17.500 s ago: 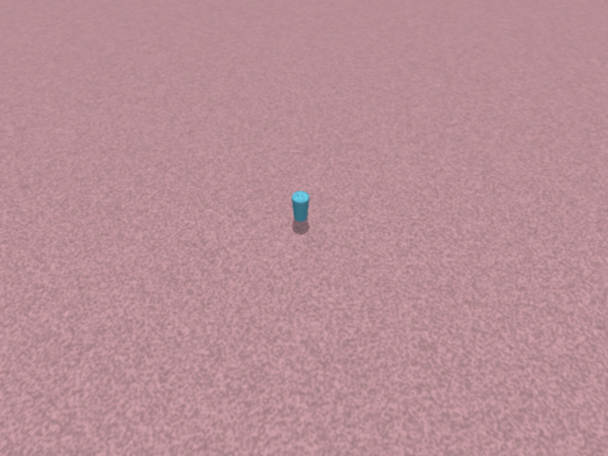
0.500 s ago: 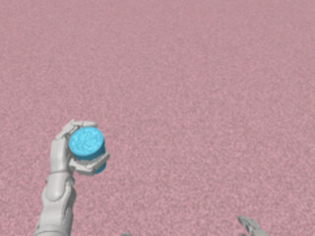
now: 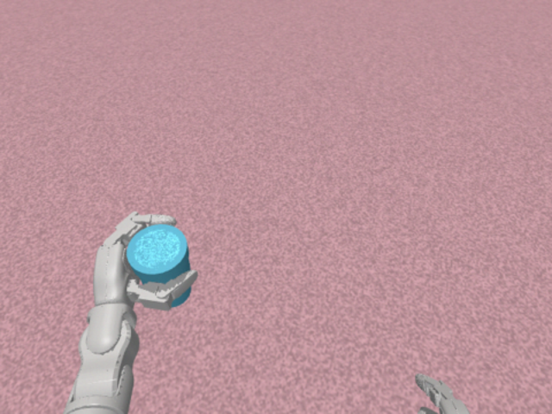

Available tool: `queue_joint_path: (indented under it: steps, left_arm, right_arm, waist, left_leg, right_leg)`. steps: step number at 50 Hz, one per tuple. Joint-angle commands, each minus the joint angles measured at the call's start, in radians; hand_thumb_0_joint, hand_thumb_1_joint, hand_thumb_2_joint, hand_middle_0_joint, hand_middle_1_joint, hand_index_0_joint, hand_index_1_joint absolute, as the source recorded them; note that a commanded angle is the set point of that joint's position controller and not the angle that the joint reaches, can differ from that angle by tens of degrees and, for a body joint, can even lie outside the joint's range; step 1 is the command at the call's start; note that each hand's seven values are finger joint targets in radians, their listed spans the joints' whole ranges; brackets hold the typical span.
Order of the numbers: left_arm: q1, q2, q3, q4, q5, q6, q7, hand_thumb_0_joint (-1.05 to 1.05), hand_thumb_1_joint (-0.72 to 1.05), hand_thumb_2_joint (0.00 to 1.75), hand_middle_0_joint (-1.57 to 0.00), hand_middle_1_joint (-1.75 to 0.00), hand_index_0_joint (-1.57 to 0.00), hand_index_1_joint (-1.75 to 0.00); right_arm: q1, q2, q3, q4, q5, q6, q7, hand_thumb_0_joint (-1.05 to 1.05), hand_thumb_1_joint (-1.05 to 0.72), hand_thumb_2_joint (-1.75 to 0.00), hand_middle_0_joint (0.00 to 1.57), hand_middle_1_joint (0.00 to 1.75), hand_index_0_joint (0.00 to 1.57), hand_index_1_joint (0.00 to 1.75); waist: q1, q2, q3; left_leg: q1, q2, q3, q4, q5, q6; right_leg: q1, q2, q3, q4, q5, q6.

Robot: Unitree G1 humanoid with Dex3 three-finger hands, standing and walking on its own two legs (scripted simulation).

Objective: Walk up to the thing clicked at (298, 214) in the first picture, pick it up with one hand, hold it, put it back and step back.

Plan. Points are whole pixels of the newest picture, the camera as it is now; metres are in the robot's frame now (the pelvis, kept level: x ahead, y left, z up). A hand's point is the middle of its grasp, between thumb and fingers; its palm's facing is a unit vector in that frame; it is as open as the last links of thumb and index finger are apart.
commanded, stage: hold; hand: left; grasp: from the side
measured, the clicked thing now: (165, 271) +0.33 +0.17 +0.02
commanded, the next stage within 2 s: crouch in 2.00 s
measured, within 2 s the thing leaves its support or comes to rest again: neither
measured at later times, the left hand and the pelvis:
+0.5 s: hand (162, 265) +0.33 +0.17 +0.05, palm faces +0.13 -0.99 -0.02, open 10.0 cm; pelvis +0.00 +0.00 +0.00, yaw +0 degrees
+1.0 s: hand (162, 265) +0.33 +0.17 +0.04, palm faces +0.13 -0.99 -0.02, open 10.0 cm; pelvis +0.01 +0.00 +0.00, yaw +0 degrees
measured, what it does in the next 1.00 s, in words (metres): stands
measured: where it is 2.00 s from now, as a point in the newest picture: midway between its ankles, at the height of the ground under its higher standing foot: outside the picture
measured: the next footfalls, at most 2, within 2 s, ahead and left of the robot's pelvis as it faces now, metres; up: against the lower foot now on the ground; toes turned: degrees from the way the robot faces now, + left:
none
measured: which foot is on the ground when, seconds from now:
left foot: down 0.00-1.00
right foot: down 0.00-1.00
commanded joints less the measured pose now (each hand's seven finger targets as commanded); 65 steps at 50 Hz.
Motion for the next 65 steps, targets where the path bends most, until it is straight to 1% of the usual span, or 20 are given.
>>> queue_joint_path:
  steps: [1, 4, 6, 8, 11, 16, 19, 25, 26, 29, 34, 37, 40, 44, 45, 47, 49, 56, 63, 65]
  left_arm:
    - [-0.353, 0.12, 0.035, -0.282, -0.014, -0.103, 0.004, 0.0, 0.27, 1.13, -1.2, -1.29, -1.21, -1.29]
    - [-0.371, 0.139, 0.053, -0.297, -0.013, -0.106, 0.004, 0.0, 0.27, 1.15, -1.21, -1.3, -1.22, -1.3]
    - [-0.337, 0.101, 0.022, -0.263, -0.014, -0.1, 0.002, 0.0, 0.28, 1.15, -1.22, -1.31, -1.24, -1.31]
    - [-0.343, 0.133, 0.057, -0.25, -0.01, -0.102, 0.009, 0.0, 0.27, 1.16, -1.21, -1.3, -1.22, -1.31]
    - [-0.335, 0.12, 0.047, -0.24, -0.011, -0.109, 0.006, 0.0, 0.27, 1.15, -1.22, -1.31, -1.23, -1.31]
    - [-0.349, 0.146, 0.067, -0.284, -0.011, -0.123, 0.007, 0.0, 0.26, 1.16, -1.22, -1.31, -1.23, -1.31]
    - [-0.348, 0.102, 0.024, -0.294, -0.021, -0.126, -0.003, 0.0, 0.25, 1.17, -1.23, -1.34, -1.25, -1.34]
    - [-0.338, 0.113, 0.042, -0.288, -0.02, -0.127, 0.005, 0.0, 0.26, 1.15, -1.21, -1.31, -1.22, -1.31]
    - [-0.34, 0.115, 0.035, -0.3, -0.019, -0.129, 0.004, 0.0, 0.24, 1.15, -1.21, -1.31, -1.22, -1.31]
    - [-0.285, 0.104, 0.032, -0.253, -0.013, -0.119, 0.006, 0.0, 0.24, 1.15, -1.2, -1.3, -1.21, -1.3]
    - [-0.326, 0.138, 0.048, -0.317, -0.011, -0.121, 0.007, 0.0, 0.24, 1.16, -1.21, -1.31, -1.22, -1.31]
    - [-0.332, 0.103, 0.028, -0.282, -0.014, -0.116, 0.008, 0.0, 0.25, 1.16, -1.2, -1.31, -1.21, -1.31]
    - [-0.329, 0.121, 0.058, -0.258, -0.013, -0.122, 0.01, 0.0, 0.25, 1.16, -1.19, -1.3, -1.2, -1.3]
    - [-0.29, 0.102, 0.029, -0.259, -0.007, -0.134, -0.002, 0.0, 0.26, 1.17, -1.21, -1.32, -1.22, -1.32]
    - [-0.294, 0.123, 0.05, -0.264, -0.009, -0.137, 0.0, 0.0, 0.26, 1.17, -1.21, -1.31, -1.22, -1.31]
    - [-0.319, 0.106, 0.018, -0.292, -0.009, -0.143, -0.004, 0.0, 0.24, 1.16, -1.21, -1.31, -1.22, -1.31]
    - [-0.313, 0.121, 0.038, -0.291, -0.016, -0.143, -0.003, 0.0, 0.25, 1.17, -1.21, -1.32, -1.22, -1.32]
    - [-0.323, 0.109, 0.023, -0.296, -0.017, -0.126, 0.004, 0.0, 0.24, 1.15, -1.19, -1.29, -1.2, -1.29]
    - [-0.31, 0.106, 0.032, -0.224, -0.01, -0.123, -0.002, 0.0, 0.26, 1.16, -1.19, -1.29, -1.2, -1.3]
    - [-0.285, 0.115, 0.049, -0.228, -0.015, -0.127, -0.003, 0.0, 0.28, 1.17, -1.2, -1.31, -1.21, -1.31]
  right_arm:
    - [-0.029, -0.135, -0.042, -0.119, -0.003, -0.043, -0.006, 0.0, -0.91, -0.9, 0.2, 0.3, 0.2, 0.3]
    - [-0.021, -0.135, -0.044, -0.116, -0.007, -0.048, -0.006, 0.0, -0.91, -0.9, 0.2, 0.3, 0.2, 0.3]
    - [-0.034, -0.133, -0.04, -0.119, -0.004, -0.049, -0.006, 0.0, -0.92, -0.9, 0.2, 0.3, 0.2, 0.3]
    - [-0.034, -0.135, -0.044, -0.115, -0.005, -0.048, -0.005, 0.0, -0.91, -0.9, 0.2, 0.3, 0.2, 0.3]
    - [-0.045, -0.13, -0.04, -0.12, -0.006, -0.05, -0.002, 0.0, -0.92, -0.9, 0.2, 0.3, 0.2, 0.3]
    - [-0.032, -0.133, -0.045, -0.12, -0.006, -0.05, 0.0, 0.0, -0.92, -0.91, 0.2, 0.3, 0.2, 0.3]
    - [-0.03, -0.131, -0.041, -0.116, -0.005, -0.053, 0.0, 0.0, -0.92, -0.91, 0.2, 0.3, 0.2, 0.3]
    - [-0.044, -0.135, -0.044, -0.118, -0.003, -0.058, 0.0, 0.0, -0.92, -0.91, 0.2, 0.3, 0.2, 0.3]
    - [-0.035, -0.136, -0.046, -0.114, -0.004, -0.059, -0.001, 0.0, -0.92, -0.91, 0.2, 0.3, 0.2, 0.3]
    - [-0.044, -0.132, -0.042, -0.117, -0.003, -0.059, -0.002, 0.0, -0.92, -0.91, 0.2, 0.3, 0.2, 0.3]
    - [-0.026, -0.133, -0.045, -0.11, -0.004, -0.054, -0.001, 0.0, -0.92, -0.91, 0.2, 0.3, 0.2, 0.3]
    - [-0.032, -0.13, -0.042, -0.105, -0.005, -0.053, -0.002, 0.0, -0.91, -0.91, 0.2, 0.3, 0.2, 0.3]
    - [-0.042, -0.127, -0.041, -0.107, -0.006, -0.051, -0.003, 0.0, -0.91, -0.91, 0.2, 0.3, 0.2, 0.3]
    - [-0.03, -0.135, -0.051, -0.109, -0.009, -0.053, 0.005, 0.0, -0.92, -0.91, 0.2, 0.3, 0.2, 0.3]
    - [-0.03, -0.137, -0.051, -0.108, -0.008, -0.051, 0.009, 0.0, -0.92, -0.91, 0.2, 0.3, 0.2, 0.3]
    - [-0.025, -0.135, -0.05, -0.108, -0.008, -0.051, 0.01, 0.0, -0.92, -0.91, 0.2, 0.3, 0.2, 0.3]
    - [-0.03, -0.137, -0.049, -0.11, -0.004, -0.053, 0.009, 0.0, -0.92, -0.91, 0.2, 0.3, 0.2, 0.3]
    - [-0.024, -0.134, -0.045, -0.107, -0.004, -0.051, 0.004, 0.0, -0.92, -0.91, 0.2, 0.3, 0.2, 0.3]
    - [-0.035, -0.135, -0.046, -0.106, -0.005, -0.044, 0.002, 0.0, -0.91, -0.91, 0.2, 0.3, 0.2, 0.3]
    - [-0.027, -0.132, -0.047, -0.106, -0.007, -0.047, 0.005, 0.0, -0.91, -0.91, 0.2, 0.3, 0.2, 0.3]
  waist:
    - [-0.011, 0.021, -0.271]
    - [-0.009, 0.023, -0.326]
    - [-0.01, 0.017, -0.275]
    - [0.001, 0.009, -0.28]
    - [-0.001, 0.019, -0.261]
    - [0.003, 0.017, -0.328]
    - [-0.008, 0.015, -0.286]
    - [0.002, 0.024, -0.274]
    - [-0.001, 0.031, -0.31]
    - [0.0, -0.018, -0.262]
    - [0.002, 0.02, -0.324]
    - [-0.01, 0.007, -0.272]
    - [-0.001, -0.01, -0.252]
    - [-0.004, 0.014, -0.304]
    - [0.006, 0.035, -0.295]
    - [-0.006, 0.037, -0.318]
    - [-0.003, 0.018, -0.31]
    - [-0.009, 0.012, -0.311]
    - [-0.006, -0.009, -0.259]
    - [0.004, -0.006, -0.295]
  left_leg:
    - [0.178, -0.026, 0.007, -0.131, 0.238, 0.014]
    - [0.202, -0.028, 0.009, -0.121, 0.272, 0.017]
    - [0.186, -0.03, 0.013, -0.13, 0.255, 0.016]
    - [0.172, -0.03, 0.012, -0.135, 0.23, 0.016]
    - [0.165, -0.03, 0.01, -0.141, 0.201, 0.014]
    - [0.191, -0.03, 0.011, -0.128, 0.273, 0.015]
    - [0.19, -0.028, 0.011, -0.134, 0.255, 0.018]
    - [0.192, -0.027, 0.005, -0.155, 0.192, 0.011]
    - [0.215, -0.026, 0.002, -0.151, 0.216, 0.011]
    - [0.173, -0.031, 0.013, -0.141, 0.223, 0.018]
    - [0.22, -0.028, 0.009, -0.131, 0.314, 0.02]
    - [0.201, -0.028, 0.012, -0.137, 0.277, 0.02]
    - [0.173, -0.034, 0.018, -0.136, 0.24, 0.023]
    - [0.211, -0.027, 0.006, -0.131, 0.305, 0.019]
    - [0.203, -0.027, 0.007, -0.131, 0.307, 0.016]
    - [0.223, -0.025, 0.004, -0.127, 0.318, 0.015]
    - [0.216, -0.025, 0.005, -0.127, 0.318, 0.017]
    - [0.214, -0.024, 0.003, -0.124, 0.331, 0.02]
    - [0.184, -0.031, 0.013, -0.135, 0.255, 0.021]
    - [0.188, -0.032, 0.014, -0.126, 0.285, 0.024]
  right_leg:
    - [0.08, 0.032, -0.014, -0.117, 0.292, -0.022]
    - [0.106, 0.029, -0.007, -0.117, 0.329, -0.019]
    - [0.091, 0.028, -0.007, -0.125, 0.317, -0.019]
    - [0.092, 0.029, -0.009, -0.131, 0.291, -0.02]
    - [0.079, 0.029, -0.01, -0.132, 0.26, -0.021]
    - [0.126, 0.03, -0.008, -0.123, 0.329, -0.019]
    - [0.098, 0.029, -0.007, -0.128, 0.316, -0.017]
    - [0.084, 0.032, -0.013, -0.136, 0.247, -0.023]
    - [0.096, 0.031, -0.015, -0.132, 0.266, -0.023]
    - [0.104, 0.028, -0.008, -0.142, 0.286, -0.017]
    - [0.129, 0.029, -0.008, -0.13, 0.364, -0.016]
    - [0.103, 0.028, -0.006, -0.139, 0.337, -0.015]
    - [0.108, 0.02, -0.003, -0.147, 0.314, -0.012]
    - [0.111, 0.029, -0.012, -0.121, 0.349, -0.018]
    - [0.107, 0.03, -0.013, -0.119, 0.345, -0.021]
    - [0.109, 0.031, -0.014, -0.118, 0.353, -0.021]
    - [0.113, 0.03, -0.011, -0.119, 0.36, -0.019]
    - [0.127, 0.029, -0.012, -0.126, 0.378, -0.016]
    - [0.101, 0.024, -0.008, -0.143, 0.318, -0.016]
    - [0.128, 0.021, -0.007, -0.135, 0.35, -0.014]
